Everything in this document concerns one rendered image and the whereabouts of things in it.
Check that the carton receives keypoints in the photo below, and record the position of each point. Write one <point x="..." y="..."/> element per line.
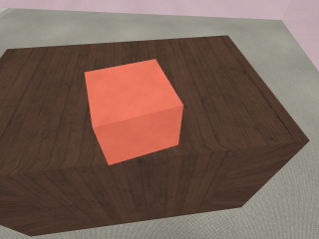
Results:
<point x="134" y="110"/>

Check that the pedestal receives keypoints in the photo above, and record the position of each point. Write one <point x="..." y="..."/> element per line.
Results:
<point x="234" y="137"/>

